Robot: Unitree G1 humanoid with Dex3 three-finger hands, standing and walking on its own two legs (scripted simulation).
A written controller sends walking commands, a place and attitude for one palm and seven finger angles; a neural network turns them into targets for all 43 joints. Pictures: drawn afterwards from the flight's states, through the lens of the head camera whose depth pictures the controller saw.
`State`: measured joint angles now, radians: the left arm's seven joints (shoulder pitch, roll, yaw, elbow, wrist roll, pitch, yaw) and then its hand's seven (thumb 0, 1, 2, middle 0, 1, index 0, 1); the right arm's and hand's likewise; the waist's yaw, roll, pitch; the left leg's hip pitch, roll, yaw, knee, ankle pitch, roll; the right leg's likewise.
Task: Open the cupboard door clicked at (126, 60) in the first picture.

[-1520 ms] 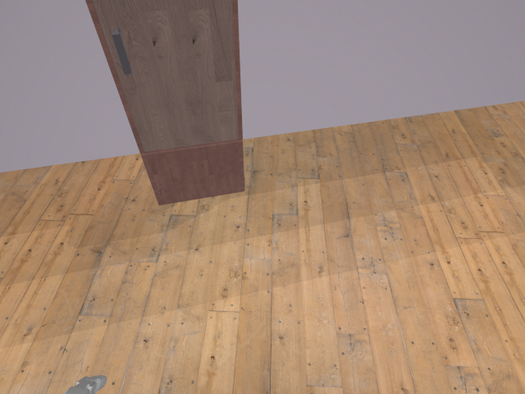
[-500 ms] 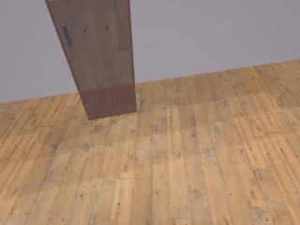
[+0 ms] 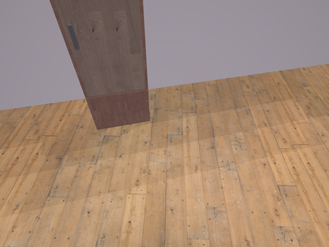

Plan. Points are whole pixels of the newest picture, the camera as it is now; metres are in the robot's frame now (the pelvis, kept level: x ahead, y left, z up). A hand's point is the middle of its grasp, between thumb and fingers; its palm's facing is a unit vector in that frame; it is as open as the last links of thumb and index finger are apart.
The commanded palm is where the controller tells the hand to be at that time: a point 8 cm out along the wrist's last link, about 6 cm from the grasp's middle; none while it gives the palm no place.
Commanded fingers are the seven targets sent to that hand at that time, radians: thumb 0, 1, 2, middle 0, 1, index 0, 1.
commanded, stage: look at it before walking up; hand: left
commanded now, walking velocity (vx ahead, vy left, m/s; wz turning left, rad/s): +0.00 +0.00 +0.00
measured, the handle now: (73, 35) +1.05 +0.53 +0.01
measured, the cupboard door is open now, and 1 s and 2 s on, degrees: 0 0 0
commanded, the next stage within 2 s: walk to a spot facing it in 0.12 s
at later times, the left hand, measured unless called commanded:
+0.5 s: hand out of the picture +0.05 +0.23 -0.18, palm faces +0.09 -0.97 -0.22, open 7.4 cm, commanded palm none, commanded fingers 0.00 0.90 0.90 -0.20 -0.30 -0.20 -0.30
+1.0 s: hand (88, 198) +0.30 +0.27 -0.19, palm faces +0.14 -0.98 -0.15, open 7.4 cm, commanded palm none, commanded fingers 0.00 0.90 0.90 -0.20 -0.30 -0.20 -0.30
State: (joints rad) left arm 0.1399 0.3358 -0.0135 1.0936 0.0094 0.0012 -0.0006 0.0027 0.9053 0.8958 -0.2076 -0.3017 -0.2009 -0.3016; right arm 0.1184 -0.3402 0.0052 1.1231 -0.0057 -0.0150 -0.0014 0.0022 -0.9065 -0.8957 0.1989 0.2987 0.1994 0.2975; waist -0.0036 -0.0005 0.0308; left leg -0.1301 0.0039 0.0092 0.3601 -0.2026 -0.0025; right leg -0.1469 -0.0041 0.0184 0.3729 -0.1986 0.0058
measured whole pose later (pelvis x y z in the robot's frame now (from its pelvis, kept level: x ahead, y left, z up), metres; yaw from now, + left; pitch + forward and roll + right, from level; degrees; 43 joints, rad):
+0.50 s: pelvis +0.05 +0.02 -0.01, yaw +6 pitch +0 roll -1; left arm 0.28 0.25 0.01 1.06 0.03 -0.01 0.00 0.00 0.91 0.90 -0.21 -0.30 -0.20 -0.30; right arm 0.26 -0.25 0.00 1.10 -0.02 0.02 0.02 0.00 -0.91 -0.90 0.20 0.30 0.20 0.30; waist 0.00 -0.02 -0.01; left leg -0.31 0.03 0.04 0.75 -0.46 0.02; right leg -0.10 -0.04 -0.07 0.42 -0.31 0.02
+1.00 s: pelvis +0.24 +0.09 -0.02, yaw +10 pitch -1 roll +0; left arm 0.14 0.16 0.03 1.03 0.02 -0.01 -0.01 0.00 0.91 0.90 -0.20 -0.30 -0.19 -0.30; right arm 0.47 -0.09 -0.01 1.17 -0.01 -0.08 -0.04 0.00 -0.91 -0.90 0.20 0.30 0.20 0.30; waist -0.05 0.00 0.07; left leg 0.14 -0.04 0.07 0.28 -0.41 0.06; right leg -0.54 -0.06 -0.12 0.70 -0.17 0.00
